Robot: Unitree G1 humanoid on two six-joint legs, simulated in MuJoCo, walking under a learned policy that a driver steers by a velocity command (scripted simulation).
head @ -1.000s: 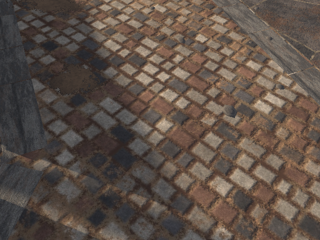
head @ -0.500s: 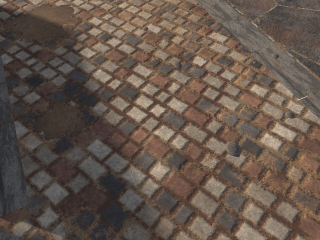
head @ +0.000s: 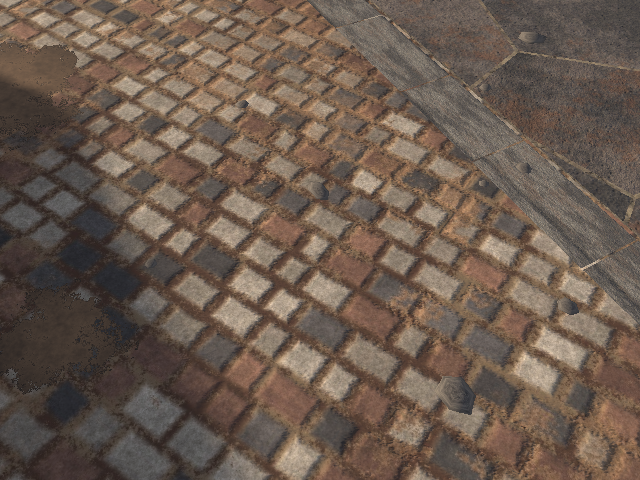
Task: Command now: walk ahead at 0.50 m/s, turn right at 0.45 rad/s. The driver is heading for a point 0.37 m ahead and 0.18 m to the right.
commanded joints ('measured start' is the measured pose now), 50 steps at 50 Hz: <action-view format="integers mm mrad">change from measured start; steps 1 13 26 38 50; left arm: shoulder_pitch -14 -296 -153 -189 -161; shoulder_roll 74 14 96 84 59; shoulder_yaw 31 12 39 18 1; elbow -83 -218 -210 -101 -12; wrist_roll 0 14 38 54 45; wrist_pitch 5 26 4 20 68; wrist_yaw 3 -49 -28 -3 15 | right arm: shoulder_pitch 50 128 82 -10 -35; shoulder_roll -95 -196 -166 -113 -117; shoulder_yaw -27 -65 -42 -28 -24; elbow -7 64 41 50 128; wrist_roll -9 10 16 6 0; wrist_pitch -13 6 16 76 63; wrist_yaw -4 -33 -32 -39 -26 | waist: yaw -33 -88 -17 -19 -14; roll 179 71 -3 -53 106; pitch -45 63 -145 -115 -92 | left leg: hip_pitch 235 339 -210 -13 192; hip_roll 261 271 115 72 85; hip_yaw -260 92 -112 -99 -133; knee -311 -359 732 161 -39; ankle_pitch -18 219 -268 26 288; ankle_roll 137 133 -44 -75 17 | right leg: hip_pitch -250 -288 284 194 183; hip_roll -112 -92 -224 -158 -3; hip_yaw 49 -59 194 44 -2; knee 36 -438 -779 -831 -720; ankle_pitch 110 424 881 697 321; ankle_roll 2 -4 -255 -196 -21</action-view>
